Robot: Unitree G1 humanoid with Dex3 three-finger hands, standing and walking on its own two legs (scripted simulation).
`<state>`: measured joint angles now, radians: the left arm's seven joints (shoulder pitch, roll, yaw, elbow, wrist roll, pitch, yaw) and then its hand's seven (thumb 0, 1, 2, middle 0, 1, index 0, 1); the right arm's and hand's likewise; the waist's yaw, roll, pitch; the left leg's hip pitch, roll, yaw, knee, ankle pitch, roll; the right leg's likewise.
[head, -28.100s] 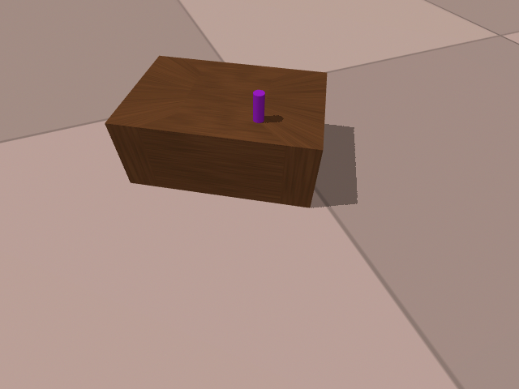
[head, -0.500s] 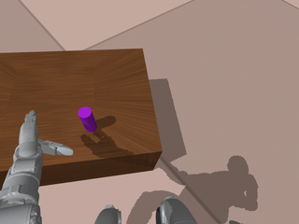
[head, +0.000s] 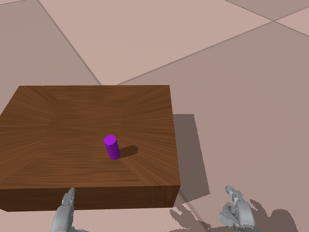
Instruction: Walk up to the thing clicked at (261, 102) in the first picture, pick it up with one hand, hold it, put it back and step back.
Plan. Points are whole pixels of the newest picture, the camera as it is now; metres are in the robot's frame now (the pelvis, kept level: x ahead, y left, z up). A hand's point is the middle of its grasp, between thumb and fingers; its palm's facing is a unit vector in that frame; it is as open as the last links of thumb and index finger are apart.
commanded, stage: home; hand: left
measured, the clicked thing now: (112, 147) +0.50 +0.20 -0.28
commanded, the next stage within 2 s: stand in 1.88 s
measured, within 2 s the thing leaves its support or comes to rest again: neither
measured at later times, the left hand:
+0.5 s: hand out of the picture +0.13 +0.20 -0.10, palm faces -0.03 -0.94 -0.34, open 17.5 cm
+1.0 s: hand out of the picture +0.03 +0.25 -0.11, palm faces +0.02 -0.92 -0.40, open 17.5 cm
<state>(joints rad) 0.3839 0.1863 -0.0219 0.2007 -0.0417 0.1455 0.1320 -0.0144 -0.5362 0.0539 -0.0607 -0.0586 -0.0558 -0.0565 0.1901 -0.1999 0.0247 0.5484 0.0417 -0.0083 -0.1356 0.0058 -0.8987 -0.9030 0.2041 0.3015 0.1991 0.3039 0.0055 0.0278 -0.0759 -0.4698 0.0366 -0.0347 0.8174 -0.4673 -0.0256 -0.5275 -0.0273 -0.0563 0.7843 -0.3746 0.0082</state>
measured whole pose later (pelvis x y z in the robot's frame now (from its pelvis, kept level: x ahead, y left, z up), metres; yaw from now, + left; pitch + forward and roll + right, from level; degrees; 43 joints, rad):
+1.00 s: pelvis -0.01 -0.01 +0.04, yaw +2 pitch -4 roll +0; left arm 0.19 0.31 -0.01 1.08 0.03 0.00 0.03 -0.01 -0.55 0.04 -0.06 -0.05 -0.05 -0.05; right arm 0.22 -0.32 -0.01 1.02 -0.03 0.03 -0.01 0.00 -0.90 -0.90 0.20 0.30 0.20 0.30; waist 0.01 0.06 0.02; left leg -0.09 0.02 -0.05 0.41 -0.25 -0.03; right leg -0.16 -0.04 -0.08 0.43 -0.20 0.01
